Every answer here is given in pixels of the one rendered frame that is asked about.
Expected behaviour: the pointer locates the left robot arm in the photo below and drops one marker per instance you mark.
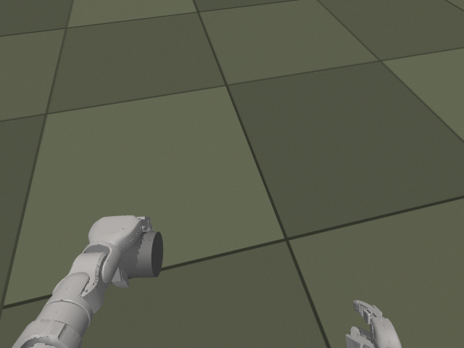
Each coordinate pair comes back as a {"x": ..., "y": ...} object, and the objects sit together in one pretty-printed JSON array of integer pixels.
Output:
[{"x": 68, "y": 313}]

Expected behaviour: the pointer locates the can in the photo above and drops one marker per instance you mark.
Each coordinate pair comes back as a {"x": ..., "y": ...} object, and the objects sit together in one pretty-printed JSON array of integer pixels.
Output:
[{"x": 144, "y": 258}]

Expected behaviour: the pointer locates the right robot hand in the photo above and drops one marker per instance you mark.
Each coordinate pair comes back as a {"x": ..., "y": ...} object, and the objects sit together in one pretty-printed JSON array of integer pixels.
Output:
[{"x": 382, "y": 333}]

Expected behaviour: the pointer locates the left robot hand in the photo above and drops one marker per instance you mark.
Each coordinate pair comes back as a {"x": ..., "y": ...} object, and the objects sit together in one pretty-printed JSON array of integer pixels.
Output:
[{"x": 122, "y": 231}]

